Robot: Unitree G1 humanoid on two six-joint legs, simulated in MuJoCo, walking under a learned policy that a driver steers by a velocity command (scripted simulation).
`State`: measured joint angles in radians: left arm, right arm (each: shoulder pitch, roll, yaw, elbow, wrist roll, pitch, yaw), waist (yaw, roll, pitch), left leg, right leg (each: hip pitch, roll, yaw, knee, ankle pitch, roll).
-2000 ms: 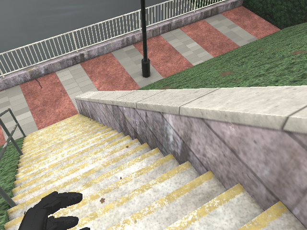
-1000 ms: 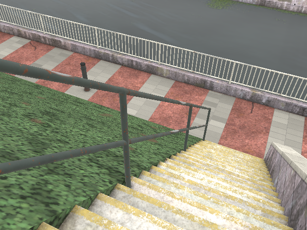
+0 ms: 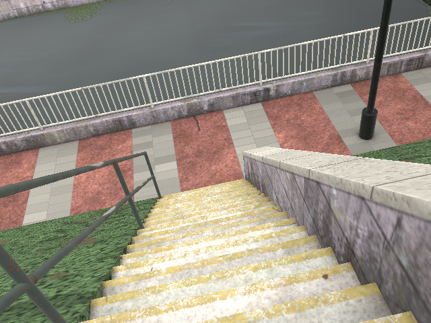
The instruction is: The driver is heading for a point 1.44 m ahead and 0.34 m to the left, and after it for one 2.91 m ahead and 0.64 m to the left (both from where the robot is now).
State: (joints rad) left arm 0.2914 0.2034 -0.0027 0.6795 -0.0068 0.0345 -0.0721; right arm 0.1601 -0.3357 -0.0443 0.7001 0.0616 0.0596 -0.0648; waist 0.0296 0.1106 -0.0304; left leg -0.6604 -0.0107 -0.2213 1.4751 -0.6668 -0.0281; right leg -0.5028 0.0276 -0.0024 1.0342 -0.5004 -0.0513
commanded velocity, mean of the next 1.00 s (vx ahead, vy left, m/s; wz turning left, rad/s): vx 0.58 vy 0.00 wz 0.25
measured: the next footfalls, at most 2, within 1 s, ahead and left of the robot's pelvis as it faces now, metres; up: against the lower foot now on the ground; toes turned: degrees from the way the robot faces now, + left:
left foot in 0.52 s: +0.06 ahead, +0.19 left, +0.00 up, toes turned +17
right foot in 0.86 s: +0.27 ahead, +0.10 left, -0.20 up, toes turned +27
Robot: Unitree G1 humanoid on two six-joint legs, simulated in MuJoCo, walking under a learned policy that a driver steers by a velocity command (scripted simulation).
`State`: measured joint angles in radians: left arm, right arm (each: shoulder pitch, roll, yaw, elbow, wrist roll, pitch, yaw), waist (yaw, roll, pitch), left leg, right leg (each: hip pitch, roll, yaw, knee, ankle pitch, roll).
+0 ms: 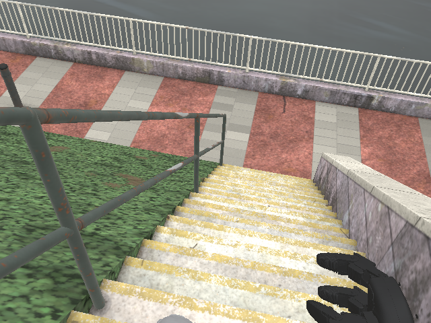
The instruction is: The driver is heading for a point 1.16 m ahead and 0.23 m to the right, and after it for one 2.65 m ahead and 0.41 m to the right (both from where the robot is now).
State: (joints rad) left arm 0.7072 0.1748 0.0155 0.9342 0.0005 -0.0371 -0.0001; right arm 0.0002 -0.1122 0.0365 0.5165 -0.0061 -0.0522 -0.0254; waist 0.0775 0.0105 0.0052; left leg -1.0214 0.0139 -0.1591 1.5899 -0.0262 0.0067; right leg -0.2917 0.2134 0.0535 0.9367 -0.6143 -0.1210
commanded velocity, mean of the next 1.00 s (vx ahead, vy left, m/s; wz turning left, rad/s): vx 0.99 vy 0.00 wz -0.32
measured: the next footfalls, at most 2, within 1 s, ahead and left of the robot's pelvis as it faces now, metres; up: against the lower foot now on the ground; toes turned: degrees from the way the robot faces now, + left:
left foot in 0.18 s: +0.25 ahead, +0.20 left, -0.20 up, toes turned -17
right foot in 0.70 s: +0.43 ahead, -0.24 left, -0.40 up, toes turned -32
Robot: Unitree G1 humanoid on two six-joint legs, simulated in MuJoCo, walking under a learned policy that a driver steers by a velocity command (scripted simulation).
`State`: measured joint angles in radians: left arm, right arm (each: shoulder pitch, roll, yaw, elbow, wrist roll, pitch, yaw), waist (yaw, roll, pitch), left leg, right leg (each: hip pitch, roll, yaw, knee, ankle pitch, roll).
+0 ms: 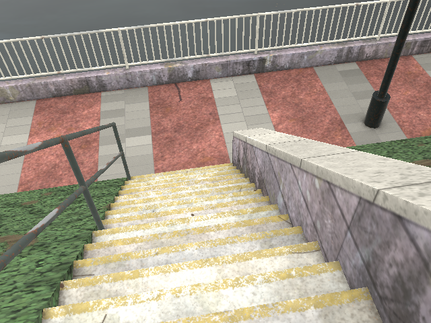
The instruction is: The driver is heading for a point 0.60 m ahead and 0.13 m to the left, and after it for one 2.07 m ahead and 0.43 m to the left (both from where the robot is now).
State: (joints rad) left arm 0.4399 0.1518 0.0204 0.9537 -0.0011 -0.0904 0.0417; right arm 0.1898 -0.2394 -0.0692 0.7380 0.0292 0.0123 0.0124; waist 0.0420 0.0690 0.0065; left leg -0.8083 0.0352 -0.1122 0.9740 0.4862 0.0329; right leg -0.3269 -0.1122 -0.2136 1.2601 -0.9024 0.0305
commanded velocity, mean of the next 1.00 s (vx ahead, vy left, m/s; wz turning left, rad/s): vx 0.78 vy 0.00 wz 0.29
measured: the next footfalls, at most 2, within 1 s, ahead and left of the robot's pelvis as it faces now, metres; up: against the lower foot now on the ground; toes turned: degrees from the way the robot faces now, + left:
left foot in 0.10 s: +0.11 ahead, +0.09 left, -0.20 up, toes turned -1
right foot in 0.42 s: +0.41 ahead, -0.09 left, -0.40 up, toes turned +32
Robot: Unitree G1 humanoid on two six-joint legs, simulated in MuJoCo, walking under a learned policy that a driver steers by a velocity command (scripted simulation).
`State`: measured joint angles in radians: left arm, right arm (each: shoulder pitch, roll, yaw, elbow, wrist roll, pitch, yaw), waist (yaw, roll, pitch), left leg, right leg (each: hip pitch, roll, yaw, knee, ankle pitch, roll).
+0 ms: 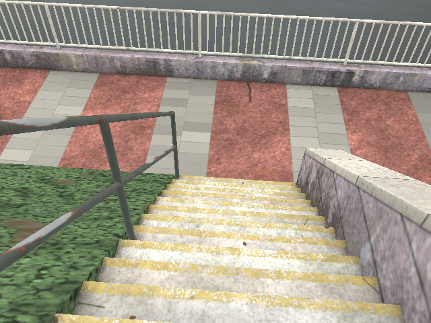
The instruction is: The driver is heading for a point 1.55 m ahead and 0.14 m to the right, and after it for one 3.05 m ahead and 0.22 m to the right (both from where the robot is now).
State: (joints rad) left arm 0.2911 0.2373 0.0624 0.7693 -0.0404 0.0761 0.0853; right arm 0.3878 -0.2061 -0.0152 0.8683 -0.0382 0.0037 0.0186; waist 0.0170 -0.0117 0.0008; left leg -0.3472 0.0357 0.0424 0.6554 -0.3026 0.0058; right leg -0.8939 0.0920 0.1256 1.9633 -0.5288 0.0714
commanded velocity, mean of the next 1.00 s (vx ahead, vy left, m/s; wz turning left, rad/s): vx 0.04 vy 0.00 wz -0.03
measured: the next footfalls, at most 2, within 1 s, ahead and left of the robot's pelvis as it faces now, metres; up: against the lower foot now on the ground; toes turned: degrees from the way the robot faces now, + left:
right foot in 0.30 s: +0.11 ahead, -0.17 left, +0.00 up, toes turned -12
left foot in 0.86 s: +0.10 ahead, +0.13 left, +0.00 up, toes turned -8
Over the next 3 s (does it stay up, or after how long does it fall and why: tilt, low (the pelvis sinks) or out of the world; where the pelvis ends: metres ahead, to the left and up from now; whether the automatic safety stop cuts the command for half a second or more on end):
stays up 0.49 0.06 -0.40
